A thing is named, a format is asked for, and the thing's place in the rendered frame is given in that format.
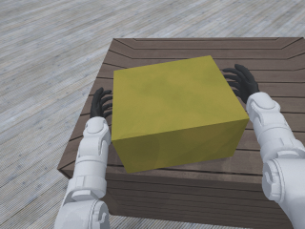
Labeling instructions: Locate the robot left forearm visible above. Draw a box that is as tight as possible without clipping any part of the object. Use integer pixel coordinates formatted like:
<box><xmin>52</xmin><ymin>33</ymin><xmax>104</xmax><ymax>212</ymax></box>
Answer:
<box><xmin>53</xmin><ymin>116</ymin><xmax>112</xmax><ymax>229</ymax></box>

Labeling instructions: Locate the carton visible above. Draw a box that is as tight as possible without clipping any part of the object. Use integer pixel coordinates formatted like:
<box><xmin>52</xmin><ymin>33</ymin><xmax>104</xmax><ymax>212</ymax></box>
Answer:
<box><xmin>111</xmin><ymin>55</ymin><xmax>250</xmax><ymax>174</ymax></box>

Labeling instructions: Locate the robot right upper arm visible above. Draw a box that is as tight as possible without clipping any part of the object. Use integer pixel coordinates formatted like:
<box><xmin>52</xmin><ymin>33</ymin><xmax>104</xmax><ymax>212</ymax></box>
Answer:
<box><xmin>261</xmin><ymin>158</ymin><xmax>305</xmax><ymax>229</ymax></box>

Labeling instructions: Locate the pedestal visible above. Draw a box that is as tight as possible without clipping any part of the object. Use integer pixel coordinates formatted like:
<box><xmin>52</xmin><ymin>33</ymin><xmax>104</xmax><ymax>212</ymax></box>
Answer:
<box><xmin>56</xmin><ymin>37</ymin><xmax>305</xmax><ymax>229</ymax></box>

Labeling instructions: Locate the robot left upper arm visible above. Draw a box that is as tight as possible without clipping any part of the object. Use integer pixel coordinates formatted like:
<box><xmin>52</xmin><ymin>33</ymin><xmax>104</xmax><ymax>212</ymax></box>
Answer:
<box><xmin>54</xmin><ymin>199</ymin><xmax>111</xmax><ymax>229</ymax></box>

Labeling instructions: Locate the robot left hand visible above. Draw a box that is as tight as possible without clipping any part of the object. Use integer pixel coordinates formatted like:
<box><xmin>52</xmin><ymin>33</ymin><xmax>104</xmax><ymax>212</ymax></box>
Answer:
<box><xmin>90</xmin><ymin>87</ymin><xmax>113</xmax><ymax>119</ymax></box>

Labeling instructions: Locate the robot right hand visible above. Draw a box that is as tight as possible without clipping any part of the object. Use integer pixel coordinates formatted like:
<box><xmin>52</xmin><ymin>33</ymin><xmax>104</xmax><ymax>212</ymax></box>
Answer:
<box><xmin>222</xmin><ymin>64</ymin><xmax>260</xmax><ymax>104</ymax></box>

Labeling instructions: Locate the robot right forearm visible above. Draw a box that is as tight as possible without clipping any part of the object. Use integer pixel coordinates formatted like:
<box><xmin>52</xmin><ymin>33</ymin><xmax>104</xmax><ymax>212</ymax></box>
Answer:
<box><xmin>246</xmin><ymin>92</ymin><xmax>305</xmax><ymax>164</ymax></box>

